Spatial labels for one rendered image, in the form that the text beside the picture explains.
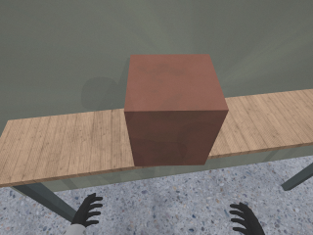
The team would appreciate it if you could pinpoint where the carton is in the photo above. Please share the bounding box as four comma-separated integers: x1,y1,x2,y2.
124,54,229,166

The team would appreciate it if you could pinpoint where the table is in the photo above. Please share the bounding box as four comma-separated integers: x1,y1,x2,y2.
0,88,313,222

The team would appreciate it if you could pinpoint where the robot left hand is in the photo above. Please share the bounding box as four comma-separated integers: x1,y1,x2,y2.
70,193,104,228

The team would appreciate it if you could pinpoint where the robot left forearm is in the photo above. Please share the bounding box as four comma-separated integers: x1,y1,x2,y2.
62,223,87,235

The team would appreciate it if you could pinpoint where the robot right hand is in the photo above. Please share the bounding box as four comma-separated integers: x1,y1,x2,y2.
229,202,265,235

